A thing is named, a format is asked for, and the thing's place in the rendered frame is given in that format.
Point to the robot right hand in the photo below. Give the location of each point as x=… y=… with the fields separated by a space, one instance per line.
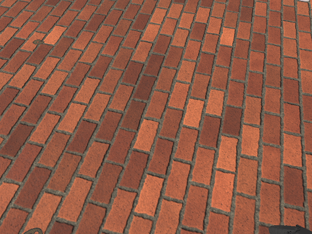
x=287 y=229

